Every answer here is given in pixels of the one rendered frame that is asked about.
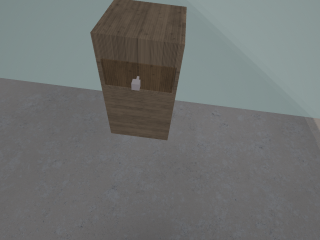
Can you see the handle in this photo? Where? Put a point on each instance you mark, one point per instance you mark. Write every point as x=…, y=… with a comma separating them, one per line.
x=136, y=84

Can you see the drawer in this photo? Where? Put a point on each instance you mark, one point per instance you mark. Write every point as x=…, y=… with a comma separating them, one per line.
x=152, y=77

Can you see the cabinet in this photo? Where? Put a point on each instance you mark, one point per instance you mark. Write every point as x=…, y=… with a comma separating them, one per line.
x=146, y=33

